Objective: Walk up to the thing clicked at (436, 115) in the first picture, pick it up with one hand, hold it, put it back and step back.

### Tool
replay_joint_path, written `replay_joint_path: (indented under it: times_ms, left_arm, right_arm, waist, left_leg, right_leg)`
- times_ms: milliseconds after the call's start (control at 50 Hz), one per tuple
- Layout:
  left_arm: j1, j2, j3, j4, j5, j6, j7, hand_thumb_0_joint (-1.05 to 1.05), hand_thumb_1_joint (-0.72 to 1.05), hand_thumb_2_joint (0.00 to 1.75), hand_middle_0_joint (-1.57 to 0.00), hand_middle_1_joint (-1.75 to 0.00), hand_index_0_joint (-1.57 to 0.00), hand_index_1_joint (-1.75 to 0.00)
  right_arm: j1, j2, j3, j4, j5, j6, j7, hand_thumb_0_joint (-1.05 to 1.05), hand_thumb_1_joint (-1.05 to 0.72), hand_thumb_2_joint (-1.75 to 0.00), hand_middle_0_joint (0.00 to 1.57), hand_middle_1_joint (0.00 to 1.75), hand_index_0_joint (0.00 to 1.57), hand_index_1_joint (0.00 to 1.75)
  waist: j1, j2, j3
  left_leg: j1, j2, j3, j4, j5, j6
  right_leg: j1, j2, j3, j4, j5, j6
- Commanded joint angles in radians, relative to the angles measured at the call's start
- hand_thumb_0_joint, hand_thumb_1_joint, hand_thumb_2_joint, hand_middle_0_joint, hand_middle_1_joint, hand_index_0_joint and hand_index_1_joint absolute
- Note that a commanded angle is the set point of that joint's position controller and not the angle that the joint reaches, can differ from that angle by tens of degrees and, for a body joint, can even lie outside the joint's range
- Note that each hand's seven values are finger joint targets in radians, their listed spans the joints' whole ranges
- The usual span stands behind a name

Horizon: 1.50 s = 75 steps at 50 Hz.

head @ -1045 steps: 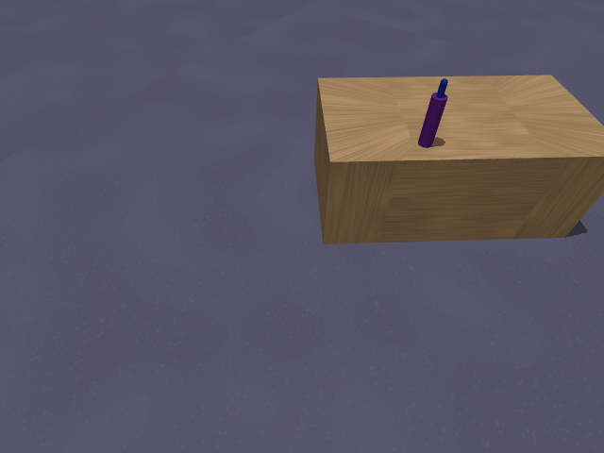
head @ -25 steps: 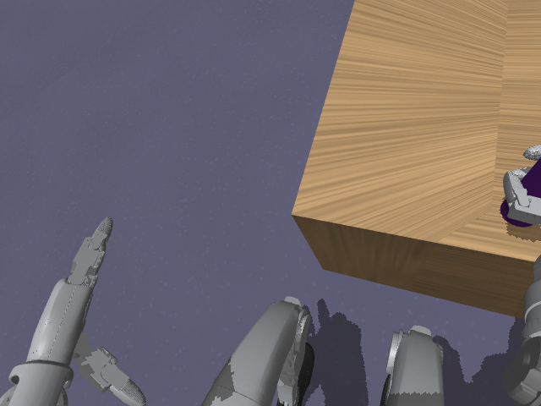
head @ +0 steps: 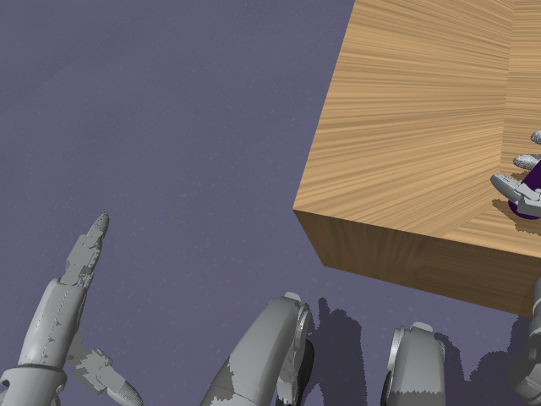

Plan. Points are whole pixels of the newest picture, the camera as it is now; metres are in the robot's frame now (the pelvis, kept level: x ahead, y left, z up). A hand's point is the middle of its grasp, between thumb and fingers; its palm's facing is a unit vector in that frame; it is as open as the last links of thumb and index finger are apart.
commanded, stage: open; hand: right
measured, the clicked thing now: out of the picture +0.48 -0.25 +0.00
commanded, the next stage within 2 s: withdraw in 0.12 s
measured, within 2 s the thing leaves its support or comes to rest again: neither
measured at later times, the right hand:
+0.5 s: hand out of the picture +0.49 -0.27 -0.01, palm faces +0.28 +0.96 +0.00, open 14.8 cm
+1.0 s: hand out of the picture +0.46 -0.38 +0.14, palm faces +0.46 +0.84 -0.27, open 17.1 cm
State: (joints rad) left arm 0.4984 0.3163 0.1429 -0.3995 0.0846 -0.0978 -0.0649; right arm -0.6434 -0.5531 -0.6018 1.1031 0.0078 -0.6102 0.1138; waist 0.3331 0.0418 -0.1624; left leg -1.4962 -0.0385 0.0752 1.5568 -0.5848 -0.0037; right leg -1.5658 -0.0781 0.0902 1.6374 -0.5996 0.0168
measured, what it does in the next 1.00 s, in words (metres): rises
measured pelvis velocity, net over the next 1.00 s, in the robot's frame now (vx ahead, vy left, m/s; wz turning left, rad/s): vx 0.04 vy -0.01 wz -0.04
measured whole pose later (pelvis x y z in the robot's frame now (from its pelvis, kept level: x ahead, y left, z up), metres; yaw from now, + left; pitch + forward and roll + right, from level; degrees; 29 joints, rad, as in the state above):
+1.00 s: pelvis +0.04 -0.01 +0.12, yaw -2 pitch +19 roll +4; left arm 0.47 0.32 0.07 -0.05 0.00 0.09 0.01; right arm -0.63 -0.67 -0.49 1.11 -0.07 -0.16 -0.04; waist 0.16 0.02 -0.15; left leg -0.92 -0.03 0.03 1.04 -0.46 -0.02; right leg -0.98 -0.07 0.03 1.14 -0.48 0.00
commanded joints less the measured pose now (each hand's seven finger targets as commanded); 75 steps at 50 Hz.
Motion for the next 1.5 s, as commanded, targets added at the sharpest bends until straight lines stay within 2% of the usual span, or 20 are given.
replay_joint_path:
  times_ms: [0,240,380,480,660,680,720,740,780,820,840,880,920,960,1060,1080,1120,1220,1380,1480]
  left_arm:
    - [0.062,0.178,0.156,-0.186,-0.014,-0.048,0.026,0.00,-0.54,0.05,-0.05,-0.06,-0.06,-0.05]
    - [0.069,0.170,0.153,-0.159,-0.012,-0.051,0.024,0.00,-0.53,0.03,-0.05,-0.06,-0.06,-0.05]
    - [0.087,0.173,0.140,-0.154,-0.012,-0.034,0.026,0.00,-0.53,0.03,-0.05,-0.05,-0.06,-0.04]
    - [0.098,0.145,0.097,-0.076,-0.021,-0.011,0.034,0.00,-0.53,0.03,-0.05,-0.05,-0.05,-0.04]
    - [-0.023,0.131,0.039,0.025,-0.036,-0.009,0.066,0.00,-0.58,0.07,-0.08,-0.08,-0.06,-0.10]
    - [-0.038,0.177,0.055,-0.054,-0.058,0.022,0.074,0.00,-0.56,0.06,-0.07,-0.08,-0.07,-0.09]
    - [0.071,0.163,0.058,-0.009,-0.060,0.059,0.072,0.00,-0.55,0.05,-0.07,-0.07,-0.07,-0.07]
    - [0.117,0.169,0.071,0.040,-0.063,0.076,0.067,0.00,-0.56,0.06,-0.07,-0.07,-0.06,-0.08]
    - [0.122,0.156,0.062,0.064,-0.075,0.097,0.064,0.00,-0.56,0.06,-0.07,-0.07,-0.06,-0.08]
    - [0.043,0.193,0.080,0.043,-0.077,0.119,0.069,0.00,-0.43,0.13,-0.04,-0.04,-0.03,-0.05]
    - [0.035,0.203,0.097,0.073,-0.081,0.129,0.075,0.00,-0.35,0.19,-0.02,-0.03,-0.02,-0.03]
    - [-0.007,0.184,0.077,0.140,-0.086,0.138,0.081,0.00,-0.19,0.35,-0.13,-0.18,-0.13,-0.18]
    - [-0.088,0.130,0.006,0.173,-0.091,0.137,0.086,0.00,-0.03,0.51,-0.13,-0.19,-0.13,-0.18]
    - [-0.138,0.078,-0.079,0.204,-0.086,0.133,0.086,0.00,0.13,0.50,-0.13,-0.18,-0.13,-0.18]
    - [-0.078,0.012,-0.177,0.261,-0.088,0.128,0.066,0.00,0.33,0.57,-0.14,-0.20,-0.14,-0.20]
    - [-0.054,-0.026,-0.205,0.276,-0.093,0.132,0.057,0.00,0.37,0.59,-0.15,-0.21,-0.15,-0.21]
    - [-0.007,0.065,-0.116,0.306,-0.105,0.146,0.060,0.00,0.49,0.66,-0.16,-0.23,-0.16,-0.23]
    - [-0.085,0.129,-0.017,0.340,-0.138,0.164,0.089,0.00,0.63,0.75,-0.17,-0.25,-0.17,-0.25]
    - [-0.159,-0.051,-0.192,0.360,-0.140,0.142,0.125,0.00,0.88,0.89,-0.20,-0.29,-0.20,-0.29]
    - [-0.092,-0.003,-0.126,0.453,-0.127,0.157,0.127,0.00,0.89,0.90,-0.20,-0.30,-0.20,-0.29]
  right_arm:
    - [-0.303,-0.223,-0.012,-0.205,0.013,-0.062,-0.007,0.00,0.34,-0.27,0.77,0.52,0.77,0.52]
    - [-0.288,-0.182,0.004,-0.198,0.009,-0.066,-0.005,0.00,0.35,-0.29,0.40,0.36,0.41,0.36]
    - [-0.317,-0.347,-0.089,-0.356,0.015,-0.051,-0.008,0.00,0.37,-0.24,0.26,0.28,0.27,0.28]
    - [-0.287,-0.375,-0.078,-0.379,0.013,0.011,0.023,0.00,0.39,-0.14,0.18,0.16,0.17,0.16]
    - [-0.293,-0.189,0.052,-0.160,0.067,0.130,0.104,0.00,0.42,-0.07,0.05,0.05,0.06,0.05]
    - [-0.208,-0.493,-0.005,-0.117,-0.063,0.211,0.044,0.00,0.45,-0.07,0.05,0.06,0.06,0.06]
    - [-0.319,-0.336,0.085,-0.196,-0.039,0.261,-0.023,0.00,0.49,-0.06,0.05,0.06,0.06,0.06]
    - [-0.284,-0.327,0.081,-0.151,-0.042,0.287,-0.035,0.00,0.49,-0.06,0.05,0.06,0.06,0.06]
    - [-0.314,-0.478,0.018,-0.265,-0.059,0.325,-0.075,0.00,0.51,-0.06,0.05,0.06,0.06,0.06]
    - [-0.331,-0.531,0.003,-0.320,-0.071,0.351,-0.109,0.00,0.41,-0.09,0.05,0.06,0.06,0.06]
    - [-0.331,-0.515,0.012,-0.338,-0.067,0.362,-0.124,0.00,0.33,-0.11,0.05,0.06,0.06,0.06]
    - [-0.289,-0.457,0.038,-0.271,-0.066,0.379,-0.152,0.00,0.49,-0.06,0.05,0.05,0.05,0.05]
    - [-0.342,-0.389,0.100,-0.205,-0.069,0.386,-0.169,0.00,0.57,-0.05,0.05,0.05,0.05,0.05]
    - [-0.298,-0.349,0.125,-0.118,-0.072,0.394,-0.181,0.00,0.56,-0.05,0.05,0.05,0.05,0.05]
    - [-0.113,-0.253,0.180,-0.117,-0.059,0.431,-0.163,0.00,0.51,-0.08,0.06,0.06,0.06,0.06]
    - [-0.076,-0.186,0.226,-0.148,-0.051,0.444,-0.152,0.00,0.51,-0.08,0.06,0.06,0.06,0.06]
    - [0.043,-0.284,0.163,-0.265,-0.035,0.479,-0.156,0.00,0.49,-0.09,0.06,0.06,0.06,0.06]
    - [0.149,-0.136,0.278,-0.589,0.011,0.557,-0.166,0.00,0.53,-0.07,0.05,0.06,0.05,0.06]
    - [0.470,0.073,0.398,-0.820,0.032,0.550,-0.203,0.00,0.52,-0.07,0.06,0.06,0.06,0.06]
    - [0.758,0.127,0.432,-0.943,0.041,0.577,-0.197,0.00,0.56,-0.05,0.05,0.05,0.05,0.05]
  waist:
    - [-0.024,-0.334,-0.507]
    - [-0.013,-0.342,-0.484]
    - [-0.073,-0.419,-0.628]
    - [-0.100,-0.460,-0.560]
    - [-0.072,-0.238,-0.307]
    - [-0.177,-0.253,-0.383]
    - [-0.105,-0.278,-0.381]
    - [-0.106,-0.266,-0.357]
    - [-0.160,-0.294,-0.465]
    - [-0.187,-0.283,-0.541]
    - [-0.187,-0.285,-0.537]
    - [-0.205,-0.258,-0.470]
    - [-0.195,-0.221,-0.363]
    - [-0.223,-0.213,-0.274]
    - [-0.246,-0.236,-0.282]
    - [-0.241,-0.223,-0.282]
    - [-0.251,-0.220,-0.289]
    - [-0.239,-0.145,-0.262]
    - [-0.327,-0.148,-0.197]
    - [-0.335,-0.179,-0.130]
  left_leg:
    - [0.244,-0.022,-0.025,-0.197,0.175,0.036]
    - [0.213,-0.024,-0.008,-0.173,0.219,0.037]
    - [0.331,-0.025,-0.025,-0.220,0.291,0.032]
    - [0.344,-0.022,-0.019,-0.273,0.265,0.038]
    - [0.361,-0.017,-0.016,-0.401,0.126,0.030]
    - [0.473,-0.015,-0.049,-0.465,0.115,0.029]
    - [0.501,-0.017,-0.032,-0.494,0.182,0.022]
    - [0.511,-0.021,-0.019,-0.500,0.219,0.024]
    - [0.602,-0.021,-0.021,-0.521,0.321,0.021]
    - [0.686,-0.021,-0.022,-0.549,0.376,0.018]
    - [0.700,-0.021,-0.018,-0.563,0.387,0.018]
    - [0.727,-0.018,-0.014,-0.599,0.400,0.019]
    - [0.731,-0.014,-0.028,-0.639,0.369,0.017]
    - [0.742,-0.011,-0.036,-0.671,0.329,0.019]
    - [0.817,-0.012,-0.019,-0.713,0.378,0.023]
    - [0.830,-0.013,-0.013,-0.719,0.400,0.022]
    - [0.867,-0.006,-0.014,-0.737,0.441,0.020]
    - [0.876,0.000,-0.003,-0.775,0.420,0.018]
    - [1.017,0.021,-0.008,-0.799,0.480,0.025]
    - [1.050,0.025,-0.013,-0.823,0.509,0.022]
  right_leg:
    - [0.461,0.026,-0.005,-0.228,0.160,-0.021]
    - [0.488,0.026,-0.003,-0.220,0.229,-0.020]
    - [0.619,0.025,-0.012,-0.245,0.327,-0.018]
    - [0.683,0.026,-0.017,-0.323,0.329,-0.003]
    - [0.596,0.019,0.005,-0.462,0.103,-0.018]
    - [0.703,0.023,-0.005,-0.535,0.123,-0.008]
    - [0.779,0.020,-0.004,-0.562,0.170,-0.011]
    - [0.778,0.030,-0.012,-0.574,0.211,-0.015]
    - [0.856,0.040,-0.034,-0.568,0.346,-0.019]
    - [0.925,0.039,-0.047,-0.583,0.417,-0.018]
    - [0.960,0.040,-0.051,-0.601,0.432,-0.015]
    - [0.970,0.044,-0.054,-0.631,0.450,-0.019]
    - [0.916,0.040,-0.062,-0.658,0.403,-0.020]
    - [0.890,0.040,-0.070,-0.702,0.371,-0.015]
    - [1.007,0.040,-0.078,-0.774,0.448,-0.003]
    - [1.030,0.042,-0.078,-0.783,0.482,-0.003]
    - [1.073,0.046,-0.082,-0.798,0.526,-0.008]
    - [1.164,0.036,-0.074,-0.864,0.499,-0.014]
    - [1.202,0.037,-0.090,-0.902,0.628,0.004]
    - [1.178,0.051,-0.114,-0.914,0.630,0.006]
